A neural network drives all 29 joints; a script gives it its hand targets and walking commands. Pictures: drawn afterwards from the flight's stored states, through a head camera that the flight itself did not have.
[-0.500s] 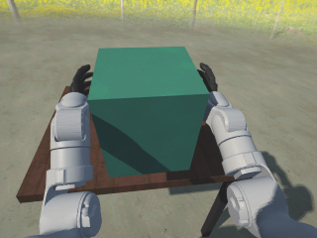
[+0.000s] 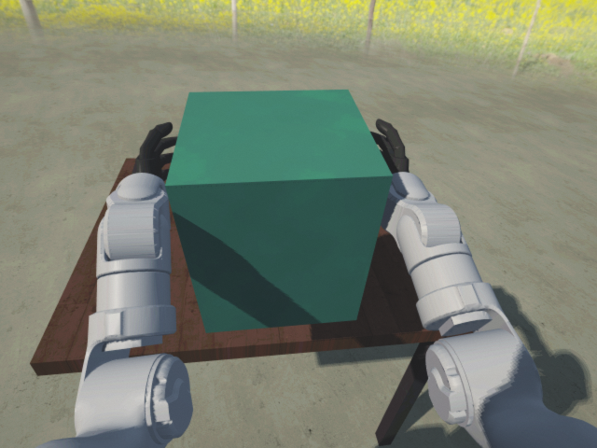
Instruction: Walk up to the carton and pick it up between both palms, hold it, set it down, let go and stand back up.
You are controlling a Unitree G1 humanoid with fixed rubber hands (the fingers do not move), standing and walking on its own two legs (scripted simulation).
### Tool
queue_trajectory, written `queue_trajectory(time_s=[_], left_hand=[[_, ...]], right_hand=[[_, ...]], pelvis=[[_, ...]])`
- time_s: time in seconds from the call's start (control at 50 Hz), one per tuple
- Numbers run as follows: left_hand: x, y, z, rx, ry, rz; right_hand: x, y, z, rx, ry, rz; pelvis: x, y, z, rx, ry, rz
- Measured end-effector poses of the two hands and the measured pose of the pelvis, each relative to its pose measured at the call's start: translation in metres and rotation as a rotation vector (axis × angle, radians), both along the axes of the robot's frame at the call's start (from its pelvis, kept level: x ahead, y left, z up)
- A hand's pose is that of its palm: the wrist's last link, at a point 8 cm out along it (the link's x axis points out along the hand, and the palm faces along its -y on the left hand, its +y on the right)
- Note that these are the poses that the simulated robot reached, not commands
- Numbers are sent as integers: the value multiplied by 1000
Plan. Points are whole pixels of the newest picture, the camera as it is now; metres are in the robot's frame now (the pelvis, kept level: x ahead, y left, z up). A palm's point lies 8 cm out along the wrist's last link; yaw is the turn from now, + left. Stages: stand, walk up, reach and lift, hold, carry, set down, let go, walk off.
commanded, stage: hold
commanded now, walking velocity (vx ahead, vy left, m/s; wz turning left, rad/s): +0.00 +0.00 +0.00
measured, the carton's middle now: (276, 211) +0.37 +0.01 +0.19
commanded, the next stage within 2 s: none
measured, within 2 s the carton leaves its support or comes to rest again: neither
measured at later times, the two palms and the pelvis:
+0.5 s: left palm (150, 183) +0.37 +0.17 +0.23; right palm (391, 180) +0.37 -0.14 +0.25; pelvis +0.01 +0.01 +0.00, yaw +0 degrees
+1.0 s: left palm (153, 184) +0.37 +0.16 +0.23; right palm (394, 177) +0.37 -0.14 +0.25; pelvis +0.00 +0.00 +0.00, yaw +0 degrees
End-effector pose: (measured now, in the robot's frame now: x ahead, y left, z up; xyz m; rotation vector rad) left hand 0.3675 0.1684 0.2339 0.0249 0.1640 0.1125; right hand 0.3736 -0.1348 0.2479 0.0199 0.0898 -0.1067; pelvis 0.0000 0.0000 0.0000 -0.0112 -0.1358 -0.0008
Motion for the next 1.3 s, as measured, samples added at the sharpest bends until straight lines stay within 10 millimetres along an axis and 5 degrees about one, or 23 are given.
queue_trajectory(time_s=[1.3], left_hand=[[-1,1,1,-1,-9,-1]], right_hand=[[-1,1,5,13,-9,-3]], pelvis=[[2,5,0,-2,4,-6]])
